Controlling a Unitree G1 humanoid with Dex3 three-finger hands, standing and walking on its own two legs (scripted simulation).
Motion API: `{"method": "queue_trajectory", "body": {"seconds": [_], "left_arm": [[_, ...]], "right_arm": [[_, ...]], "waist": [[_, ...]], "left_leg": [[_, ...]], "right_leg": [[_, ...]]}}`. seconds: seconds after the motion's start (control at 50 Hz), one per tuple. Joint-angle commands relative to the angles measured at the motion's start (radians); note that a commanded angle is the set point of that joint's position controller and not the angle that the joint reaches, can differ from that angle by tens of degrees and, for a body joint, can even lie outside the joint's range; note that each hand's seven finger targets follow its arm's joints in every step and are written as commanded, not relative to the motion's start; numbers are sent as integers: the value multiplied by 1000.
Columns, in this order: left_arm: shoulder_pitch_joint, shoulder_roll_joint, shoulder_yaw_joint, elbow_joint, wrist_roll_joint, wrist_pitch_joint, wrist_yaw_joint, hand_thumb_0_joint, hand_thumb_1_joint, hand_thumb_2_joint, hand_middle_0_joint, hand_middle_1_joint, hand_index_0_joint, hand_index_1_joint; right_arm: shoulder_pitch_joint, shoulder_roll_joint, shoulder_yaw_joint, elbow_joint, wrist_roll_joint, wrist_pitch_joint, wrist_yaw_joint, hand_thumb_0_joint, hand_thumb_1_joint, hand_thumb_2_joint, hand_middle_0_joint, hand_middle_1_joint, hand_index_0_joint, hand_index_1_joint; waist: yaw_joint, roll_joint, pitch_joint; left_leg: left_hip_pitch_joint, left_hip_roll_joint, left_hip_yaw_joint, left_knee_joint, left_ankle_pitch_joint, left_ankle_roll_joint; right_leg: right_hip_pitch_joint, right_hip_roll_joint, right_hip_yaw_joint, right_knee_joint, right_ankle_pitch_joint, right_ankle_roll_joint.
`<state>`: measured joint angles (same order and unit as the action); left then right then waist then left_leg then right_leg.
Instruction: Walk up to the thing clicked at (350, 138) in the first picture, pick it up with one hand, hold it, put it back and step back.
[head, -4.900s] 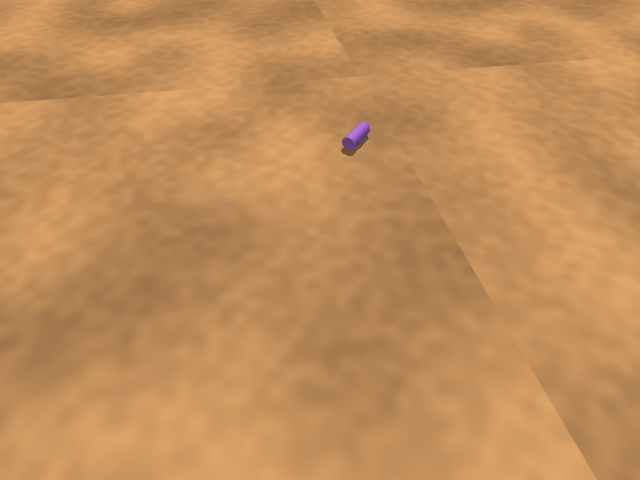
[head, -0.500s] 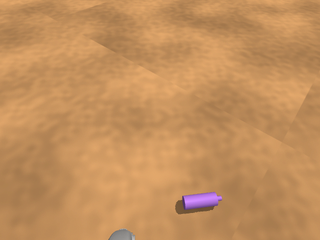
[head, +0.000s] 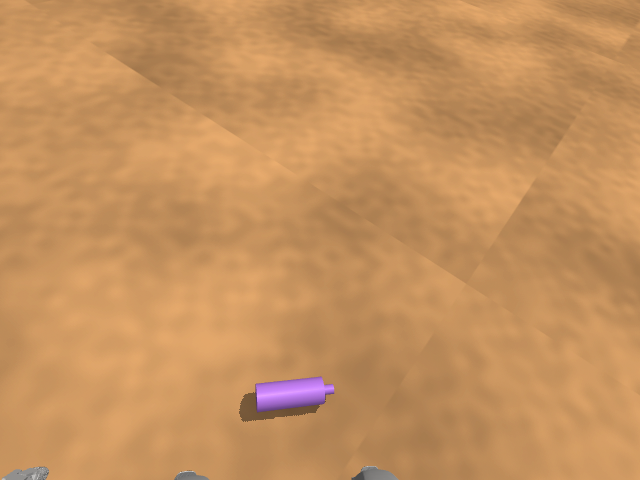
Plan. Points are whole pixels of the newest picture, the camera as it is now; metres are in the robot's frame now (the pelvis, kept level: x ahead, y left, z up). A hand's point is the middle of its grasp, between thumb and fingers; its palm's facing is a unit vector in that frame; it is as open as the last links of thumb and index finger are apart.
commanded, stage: walk up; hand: left
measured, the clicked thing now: (295, 393) +0.48 -0.03 -0.69
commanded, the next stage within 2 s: none
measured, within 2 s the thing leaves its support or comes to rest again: neither
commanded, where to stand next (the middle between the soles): +0.12 -0.32 m, yaw +7 degrees
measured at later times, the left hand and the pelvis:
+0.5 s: hand out of the picture +0.06 +0.07 -0.14, palm faces -0.03 -0.94 -0.33, open 7.4 cm; pelvis +0.00 -0.20 +0.02, yaw +3 degrees
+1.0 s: hand out of the picture +0.02 -0.13 -0.11, palm faces +0.07 -0.90 -0.43, open 7.4 cm; pelvis +0.02 -0.41 +0.02, yaw +3 degrees
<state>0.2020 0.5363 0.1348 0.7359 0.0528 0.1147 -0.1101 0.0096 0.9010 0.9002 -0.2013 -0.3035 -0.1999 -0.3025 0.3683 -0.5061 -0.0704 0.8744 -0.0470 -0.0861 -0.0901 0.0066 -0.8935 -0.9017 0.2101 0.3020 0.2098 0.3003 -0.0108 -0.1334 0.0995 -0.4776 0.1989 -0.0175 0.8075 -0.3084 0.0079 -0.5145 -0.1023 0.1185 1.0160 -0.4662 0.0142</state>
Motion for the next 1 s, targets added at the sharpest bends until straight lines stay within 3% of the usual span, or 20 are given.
{"method": "queue_trajectory", "body": {"seconds": [0.0, 0.02, 0.04, 0.06, 0.08, 0.14, 0.24, 0.3, 0.32, 0.34, 0.38, 0.5, 0.6, 0.66, 0.7, 0.72, 0.74, 0.78, 0.84, 0.98], "left_arm": [[215, 131, 69, -6, 5, -21, 6, 0, 900, 900, -200, -300, -200, -300], [320, 162, 81, 32, 19, -28, 17, 0, 900, 900, -200, -300, -200, -300], [339, 227, 85, 13, 37, -40, 29, 0, 900, 900, -200, -300, -200, -300], [123, 303, 85, -62, 25, -50, 40, 0, 900, 900, -200, -300, -200, -300], [-7, 328, 89, -95, 7, -54, 50, 0, 900, 900, -200, -300, -200, -300], [-10, 225, 58, -67, 20, -57, 64, 0, 900, 900, -200, -300, -200, -300], [-13, 130, 25, -92, 22, -58, 54, 0, 900, 900, -200, -300, -200, -300], [-57, 86, -4, -124, 16, -45, 53, 0, 900, 900, -200, -300, -200, -300], [-20, 33, -20, -131, 7, -52, 56, 0, 900, 900, -200, -300, -200, -300], [15, -10, -30, -137, 4, -53, 57, 0, 900, 900, -200, -300, -200, -300], [96, 124, 6, -101, 26, -33, 68, 0, 900, 900, -200, -300, -200, -300], [18, 127, 41, -102, 9, -32, 48, 0, 900, 900, -200, -300, -200, -300], [21, 106, 34, -82, -16, -29, 25, 0, 900, 900, -200, -300, -200, -300], [168, 84, 36, 11, -35, -41, 32, 0, 900, 900, -200, -300, -200, -300], [322, 111, 53, 101, -22, -57, 59, 0, 900, 900, -200, -300, -200, -300], [360, 165, 60, 107, -6, -69, 73, 0, 900, 900, -200, -300, -200, -300], [227, 227, 53, 44, 7, -89, 84, 0, 900, 900, -200, -300, -200, -300], [2, 315, 67, -3, -25, -110, 103, 0, 900, 900, -200, -300, -200, -300], [19, 226, 36, 64, -26, -159, 126, 0, 900, 900, -200, -300, -200, -300], [173, 161, 13, 123, -46, -211, 179, 0, 900, 900, -200, -300, -200, -300]], "right_arm": [[-96, -330, -93, -43, -7, 7, -22, 0, -900, -900, 200, 300, 200, 300], [-97, -248, -66, -42, -7, 18, -22, 0, -900, -900, 200, 300, 200, 300], [-96, -138, -28, -57, 11, 29, -26, 0, -900, -900, 200, 300, 200, 300], [-104, -162, -52, -78, 24, 31, -47, 0, -900, -900, 200, 300, 200, 300], [-88, -210, -67, -48, 25, 27, -55, 0, -900, -900, 200, 300, 200, 300], [13, -237, -61, 64, 61, 26, -44, 0, -900, -900, 200, 300, 200, 300], [104, -188, -46, 89, 47, 3, -28, 0, -900, -900, 200, 300, 200, 300], [246, -170, -48, 119, 47, -16, -32, 0, -900, -900, 200, 300, 200, 300], [273, -211, -64, 106, 26, -24, -41, 0, -900, -900, 200, 300, 200, 300], [246, -302, -88, 71, 5, -23, -54, 0, -900, -900, 200, 300, 200, 300], [118, -345, -103, 8, 46, -20, -60, 0, -900, -900, 200, 300, 200, 300], [82, -262, -86, -14, 32, -24, -47, 0, -900, -900, 200, 300, 200, 300], [-6, -318, -103, -47, 2, -23, -27, 0, -900, -900, 200, 300, 200, 300], [-142, -320, -90, -62, -11, 3, 7, 0, -900, -900, 200, 300, 200, 300], [-118, -206, -57, -46, -23, 34, 19, 0, -900, -900, 200, 300, 200, 300], [-106, -95, -19, -53, -14, 45, 20, 0, -900, -900, 200, 300, 200, 300], [-89, -42, 1, -75, 12, 46, 15, 0, -900, -900, 200, 300, 200, 300], [-138, -199, -49, -55, 23, 38, 9, 0, -900, -900, 200, 300, 200, 300], [-70, -185, -36, 30, 44, 43, 40, 0, -900, -900, 200, 300, 200, 300], [-114, -142, -59, -39, 6, 111, 90, 0, -900, -900, 200, 300, 200, 300]], "waist": [[142, 277, -138], [201, 53, -145], [238, -227, -69], [128, -210, -10], [64, -138, 20], [32, -71, 18], [29, -90, -15], [-35, 29, -86], [-58, 150, -140], [-31, 318, -129], [3, 156, -137], [14, 190, -66], [17, 363, -49], [91, 424, -106], [164, 140, -140], [193, -116, -89], [129, -208, -9], [56, -24, 64], [19, 46, 52], [37, 50, -27]], "left_leg": [[-192, -1, -3, -129, -330, 120], [-300, -89, 102, 153, -382, 81], [-486, -213, 119, 487, -399, 38], [-433, -229, -22, 530, -305, 27], [-345, -174, -47, 521, -240, 29], [-268, -145, -30, 436, -156, 37], [6, -173, 73, 91, -165, 54], [329, -172, 45, -295, 126, 64], [471, -81, -128, -377, 161, 60], [554, 170, -559, -413, 165, 131], [435, 365, -662, -413, 138, 313], [181, 132, -235, -305, 226, 244], [56, 68, -121, -347, -202, 209], [-125, 6, -38, -275, -390, 158], [-239, -102, 86, 118, -477, 97], [-365, -171, 145, 408, -426, 62], [-429, -215, -30, 561, -317, 31], [-392, -131, -141, 519, -168, 18], [-309, -103, -134, 414, -44, 25], [-226, -164, -170, 355, 1, 7]], "right_leg": [[320, 80, -170, -279, 26, -25], [383, 97, -141, -374, -9, -41], [269, -66, 229, -574, -231, -82], [111, -172, 531, -827, -355, -178], [46, -223, 591, -891, -449, -200], [108, -95, 254, -656, -181, -172], [108, -99, 158, -594, 100, -275], [28, -27, 30, -371, 282, -207], [-64, 21, -26, -181, 246, -140], [-299, 121, -37, -12, -8, -51], [-270, 49, 66, 184, -83, -8], [-164, 66, 82, 298, 63, -11], [-66, 8, -44, 45, 32, 5], [247, 59, -168, -190, 33, 0], [388, 129, -186, -319, -23, 3], [318, 30, 59, -463, -250, -45], [125, -147, 513, -716, -481, -109], [97, -275, 721, -887, -583, -183], [175, -180, 404, -652, -167, -106], [322, -199, 219, -544, 544, -123]]}}
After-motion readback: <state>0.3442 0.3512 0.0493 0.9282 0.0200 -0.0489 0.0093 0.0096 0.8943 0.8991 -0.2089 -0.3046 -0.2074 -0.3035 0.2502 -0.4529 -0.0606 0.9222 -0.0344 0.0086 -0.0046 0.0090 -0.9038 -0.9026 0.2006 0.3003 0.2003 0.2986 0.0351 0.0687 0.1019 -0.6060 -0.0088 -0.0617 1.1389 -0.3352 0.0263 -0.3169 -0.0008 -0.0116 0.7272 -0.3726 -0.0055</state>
